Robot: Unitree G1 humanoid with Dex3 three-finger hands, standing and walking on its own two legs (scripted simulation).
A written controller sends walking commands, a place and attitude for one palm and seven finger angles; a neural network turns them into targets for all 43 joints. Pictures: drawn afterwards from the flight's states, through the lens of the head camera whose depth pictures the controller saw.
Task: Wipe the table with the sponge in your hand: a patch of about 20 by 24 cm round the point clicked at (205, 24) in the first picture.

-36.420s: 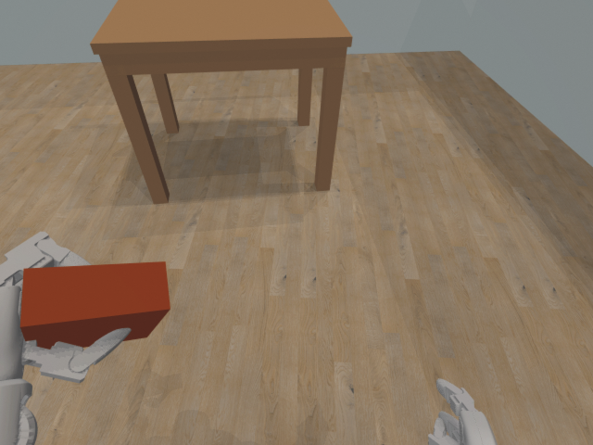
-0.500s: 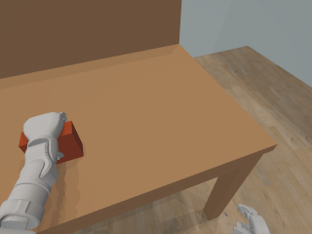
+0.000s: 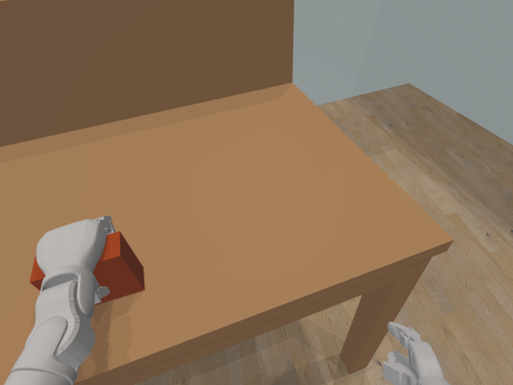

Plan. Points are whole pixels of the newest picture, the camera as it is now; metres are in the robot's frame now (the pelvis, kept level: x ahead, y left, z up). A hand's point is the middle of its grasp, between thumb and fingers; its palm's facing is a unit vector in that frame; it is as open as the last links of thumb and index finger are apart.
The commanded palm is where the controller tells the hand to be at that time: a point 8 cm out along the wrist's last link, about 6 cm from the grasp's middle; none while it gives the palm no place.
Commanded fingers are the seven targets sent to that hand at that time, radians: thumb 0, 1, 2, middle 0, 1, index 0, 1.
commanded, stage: wipe back along the first lane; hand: left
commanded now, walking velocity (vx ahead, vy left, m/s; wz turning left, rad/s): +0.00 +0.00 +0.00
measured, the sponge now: (98, 279) +0.26 +0.31 +0.03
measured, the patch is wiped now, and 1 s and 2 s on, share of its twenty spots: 1.00 1.00 1.00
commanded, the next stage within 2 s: lift the sponge slowly off the table in 0.36 s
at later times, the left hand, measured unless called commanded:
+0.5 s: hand (92, 290) +0.22 +0.28 +0.07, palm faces +0.03 -0.07 -1.00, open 9.1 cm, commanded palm +0.19 +0.26 +0.10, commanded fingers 0.00 0.10 1.30 -1.20 -1.60 -1.20 -1.60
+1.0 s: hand (90, 293) +0.22 +0.28 +0.07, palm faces +0.02 -0.11 -0.99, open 9.1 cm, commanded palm +0.19 +0.26 +0.14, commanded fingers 0.00 0.10 1.30 -1.20 -1.60 -1.20 -1.60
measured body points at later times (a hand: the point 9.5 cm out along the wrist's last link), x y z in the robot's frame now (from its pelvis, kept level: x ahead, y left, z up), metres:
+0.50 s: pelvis -0.01 +0.00 +0.00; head -0.04 -0.04 +0.45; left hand +0.22 +0.28 +0.12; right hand +0.22 -0.22 -0.08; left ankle +0.00 +0.11 -0.74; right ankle -0.03 -0.11 -0.74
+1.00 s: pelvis -0.02 -0.01 +0.00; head -0.04 -0.05 +0.45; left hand +0.21 +0.28 +0.13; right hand +0.23 -0.22 -0.07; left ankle +0.00 +0.11 -0.74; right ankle -0.03 -0.11 -0.74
